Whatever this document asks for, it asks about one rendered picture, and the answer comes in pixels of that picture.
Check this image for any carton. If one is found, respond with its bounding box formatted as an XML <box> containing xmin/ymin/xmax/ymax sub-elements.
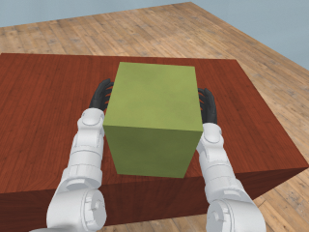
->
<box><xmin>102</xmin><ymin>62</ymin><xmax>204</xmax><ymax>179</ymax></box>

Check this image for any pedestal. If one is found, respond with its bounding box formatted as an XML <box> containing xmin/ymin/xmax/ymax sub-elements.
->
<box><xmin>0</xmin><ymin>52</ymin><xmax>309</xmax><ymax>232</ymax></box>

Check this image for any robot left forearm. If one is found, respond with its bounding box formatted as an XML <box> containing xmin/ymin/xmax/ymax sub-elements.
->
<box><xmin>46</xmin><ymin>107</ymin><xmax>105</xmax><ymax>228</ymax></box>

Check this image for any robot right hand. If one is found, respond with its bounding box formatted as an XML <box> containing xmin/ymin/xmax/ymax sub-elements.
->
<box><xmin>197</xmin><ymin>88</ymin><xmax>217</xmax><ymax>125</ymax></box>

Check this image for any robot left upper arm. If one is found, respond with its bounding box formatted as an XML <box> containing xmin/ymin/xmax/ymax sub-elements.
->
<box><xmin>29</xmin><ymin>187</ymin><xmax>107</xmax><ymax>232</ymax></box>

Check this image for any robot left hand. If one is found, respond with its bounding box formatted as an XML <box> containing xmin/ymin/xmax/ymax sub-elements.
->
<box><xmin>89</xmin><ymin>78</ymin><xmax>114</xmax><ymax>111</ymax></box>

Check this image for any robot right upper arm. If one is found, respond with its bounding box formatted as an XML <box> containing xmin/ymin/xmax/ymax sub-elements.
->
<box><xmin>206</xmin><ymin>197</ymin><xmax>266</xmax><ymax>232</ymax></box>

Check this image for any robot right forearm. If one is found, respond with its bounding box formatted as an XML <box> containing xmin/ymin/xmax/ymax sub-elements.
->
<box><xmin>196</xmin><ymin>123</ymin><xmax>267</xmax><ymax>230</ymax></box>

